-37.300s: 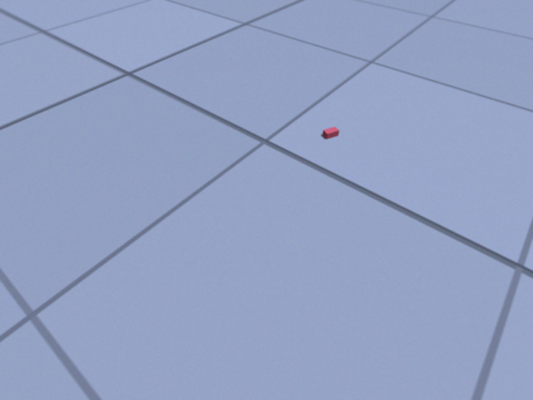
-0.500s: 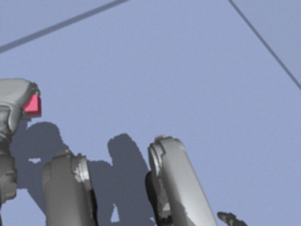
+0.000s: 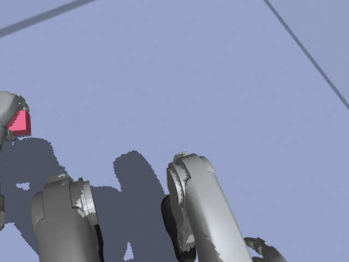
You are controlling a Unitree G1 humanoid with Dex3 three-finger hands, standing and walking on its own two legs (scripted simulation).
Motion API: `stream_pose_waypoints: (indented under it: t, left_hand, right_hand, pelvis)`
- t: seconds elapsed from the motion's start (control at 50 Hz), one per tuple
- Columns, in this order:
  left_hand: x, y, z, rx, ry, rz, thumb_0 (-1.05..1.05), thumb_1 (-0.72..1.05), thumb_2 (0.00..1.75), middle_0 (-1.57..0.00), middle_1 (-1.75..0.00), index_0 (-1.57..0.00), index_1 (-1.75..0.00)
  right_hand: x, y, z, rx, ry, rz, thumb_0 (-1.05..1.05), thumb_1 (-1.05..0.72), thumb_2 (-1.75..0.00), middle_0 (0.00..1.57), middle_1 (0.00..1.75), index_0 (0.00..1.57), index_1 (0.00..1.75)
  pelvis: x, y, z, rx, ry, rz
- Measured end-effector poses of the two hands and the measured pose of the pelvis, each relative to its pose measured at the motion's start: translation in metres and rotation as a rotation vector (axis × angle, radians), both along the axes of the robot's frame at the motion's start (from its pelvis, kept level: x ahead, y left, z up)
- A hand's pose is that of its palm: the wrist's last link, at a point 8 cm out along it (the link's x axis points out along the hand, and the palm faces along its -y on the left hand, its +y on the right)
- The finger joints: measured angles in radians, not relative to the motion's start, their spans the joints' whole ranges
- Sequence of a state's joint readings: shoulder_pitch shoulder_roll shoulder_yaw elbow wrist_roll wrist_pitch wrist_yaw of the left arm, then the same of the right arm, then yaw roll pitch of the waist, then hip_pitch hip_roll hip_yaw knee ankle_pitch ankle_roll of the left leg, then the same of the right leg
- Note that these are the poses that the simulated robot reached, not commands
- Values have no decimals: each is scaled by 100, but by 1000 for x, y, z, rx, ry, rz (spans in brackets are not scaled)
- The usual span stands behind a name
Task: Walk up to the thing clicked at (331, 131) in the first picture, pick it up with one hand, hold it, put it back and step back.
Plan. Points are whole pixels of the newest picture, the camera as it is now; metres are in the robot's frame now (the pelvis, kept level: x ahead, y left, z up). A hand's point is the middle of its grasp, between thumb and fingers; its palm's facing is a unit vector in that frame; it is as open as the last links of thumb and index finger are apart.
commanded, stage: lower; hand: left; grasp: from above
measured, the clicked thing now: (6, 124) +0.46 +0.31 -0.21
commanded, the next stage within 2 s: rest in 0.14 s
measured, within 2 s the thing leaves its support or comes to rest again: rests again in 1.24 s
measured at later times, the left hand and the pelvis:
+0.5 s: hand (14, 126) +0.45 +0.30 -0.23, palm faces -0.47 -0.08 -0.88, open 7.6 cm; pelvis +0.00 +0.00 -0.02, yaw -2 degrees
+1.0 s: hand (19, 128) +0.46 +0.30 -0.26, palm faces -0.45 -0.08 -0.89, open 7.6 cm; pelvis +0.00 +0.00 -0.03, yaw -5 degrees
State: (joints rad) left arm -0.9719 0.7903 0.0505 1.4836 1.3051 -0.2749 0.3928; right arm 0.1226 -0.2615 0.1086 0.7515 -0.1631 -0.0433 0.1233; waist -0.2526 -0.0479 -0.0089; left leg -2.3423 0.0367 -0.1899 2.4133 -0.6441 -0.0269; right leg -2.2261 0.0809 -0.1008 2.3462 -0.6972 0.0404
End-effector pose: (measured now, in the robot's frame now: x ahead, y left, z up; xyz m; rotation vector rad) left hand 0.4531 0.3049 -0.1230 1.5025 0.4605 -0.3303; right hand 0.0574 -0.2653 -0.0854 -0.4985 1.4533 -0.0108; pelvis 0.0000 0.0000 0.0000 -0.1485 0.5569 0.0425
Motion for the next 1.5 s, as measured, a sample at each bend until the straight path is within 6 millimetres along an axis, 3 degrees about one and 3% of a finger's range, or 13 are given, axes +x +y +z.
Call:
stream_pose_waypoints:
  t: [0.4, 0.7, 1.06, 1.5]
  left_hand:
    - [6, -2, -39, -9, -24, 12, 0, 37, 14, -95, -20, -96, -19]
    - [8, -3, -63, -25, -21, 16, 0, 38, 11, -95, -19, -97, -17]
    - [10, -5, -79, -19, -28, 31, 0, 37, 11, -97, -18, -98, -16]
    - [10, -9, -89, -28, -28, 28, 0, 36, 12, -98, -16, -99, -14]
  right_hand:
    - [-9, 1, -8, -8, 30, 48, 1, -91, -89, 20, 30, 20, 30]
    - [-13, 3, -2, -28, 46, 112, 1, -91, -89, 20, 30, 20, 30]
    - [-5, 11, 2, -3, 28, 179, 0, -91, -89, 20, 30, 20, 30]
    - [-9, 17, 9, 14, 30, 222, 1, -91, -90, 20, 30, 20, 30]
  pelvis:
    - [3, 0, -20, -18, -32, -22]
    - [2, 2, -27, -40, -63, -39]
    - [3, 6, -29, -59, -81, -50]
    - [1, 8, -29, -74, -108, -59]
